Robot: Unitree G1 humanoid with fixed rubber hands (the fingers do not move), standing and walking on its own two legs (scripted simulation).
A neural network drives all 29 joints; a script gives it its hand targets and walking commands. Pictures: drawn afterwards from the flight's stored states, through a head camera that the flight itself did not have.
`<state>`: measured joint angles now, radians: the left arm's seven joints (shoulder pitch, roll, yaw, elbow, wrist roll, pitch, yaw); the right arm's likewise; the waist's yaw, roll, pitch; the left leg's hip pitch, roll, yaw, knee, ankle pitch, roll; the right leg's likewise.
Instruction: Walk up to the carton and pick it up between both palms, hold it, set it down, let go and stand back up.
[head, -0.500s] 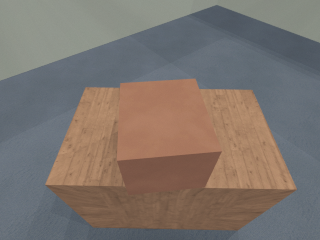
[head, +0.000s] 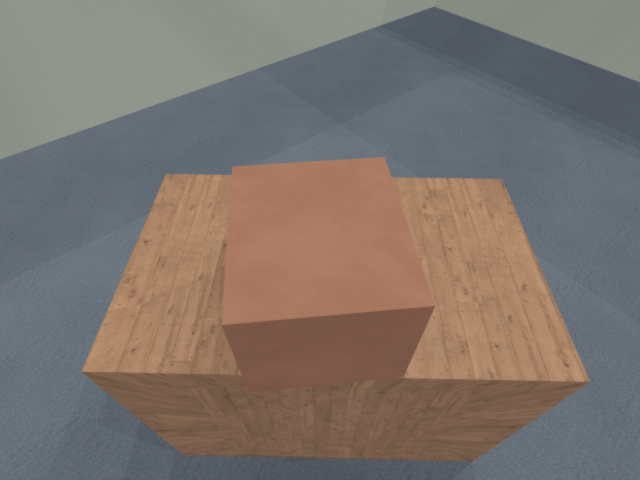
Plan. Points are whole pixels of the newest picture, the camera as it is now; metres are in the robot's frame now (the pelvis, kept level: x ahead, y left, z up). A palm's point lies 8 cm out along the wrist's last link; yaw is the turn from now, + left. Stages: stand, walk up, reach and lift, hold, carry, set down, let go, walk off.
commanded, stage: walk up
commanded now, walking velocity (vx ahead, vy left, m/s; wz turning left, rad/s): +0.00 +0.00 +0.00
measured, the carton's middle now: (318, 272) +0.43 +0.02 -0.04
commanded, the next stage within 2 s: stand in 0.32 s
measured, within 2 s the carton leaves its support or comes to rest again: neither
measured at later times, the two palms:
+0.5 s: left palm out of the picture -0.04 +0.18 -0.15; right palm out of the picture -0.03 -0.19 -0.16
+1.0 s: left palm out of the picture +0.09 +0.18 -0.11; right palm out of the picture +0.12 -0.16 -0.11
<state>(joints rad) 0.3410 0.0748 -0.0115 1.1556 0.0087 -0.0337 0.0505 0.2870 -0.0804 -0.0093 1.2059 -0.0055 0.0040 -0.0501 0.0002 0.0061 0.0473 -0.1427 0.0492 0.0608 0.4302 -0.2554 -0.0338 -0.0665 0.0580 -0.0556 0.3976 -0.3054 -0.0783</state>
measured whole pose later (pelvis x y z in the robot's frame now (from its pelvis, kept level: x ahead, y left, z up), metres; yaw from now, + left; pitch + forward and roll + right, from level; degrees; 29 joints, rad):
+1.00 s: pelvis -0.05 +0.01 +0.00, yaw -1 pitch +4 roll +0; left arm 0.12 0.03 0.03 0.32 0.12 0.75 -0.01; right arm -0.06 -0.04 0.00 0.85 0.08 0.20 -0.01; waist 0.01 -0.06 0.07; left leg -0.30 0.05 0.08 0.38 -0.14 -0.02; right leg -0.26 0.07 0.00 0.40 -0.20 -0.07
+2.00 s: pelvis -0.06 +0.03 +0.00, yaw -2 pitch +3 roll +1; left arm 0.19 0.17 -0.07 0.51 -0.15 0.05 0.12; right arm 0.20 -0.21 -0.06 0.64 0.12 -0.13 0.15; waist 0.02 -0.03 -0.04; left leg -0.33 0.01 0.09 0.47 -0.19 0.02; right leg -0.30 0.03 0.02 0.51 -0.26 -0.03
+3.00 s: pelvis -0.05 +0.00 -0.01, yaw +0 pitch +6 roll +1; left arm -0.09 0.27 -0.01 0.86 -0.31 -0.46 0.02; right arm -0.13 -0.25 0.16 0.89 0.35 -0.48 0.04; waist 0.00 -0.05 -0.08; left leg -0.41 0.04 0.04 0.52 -0.22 -0.04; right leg -0.38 0.07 -0.01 0.56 -0.29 -0.08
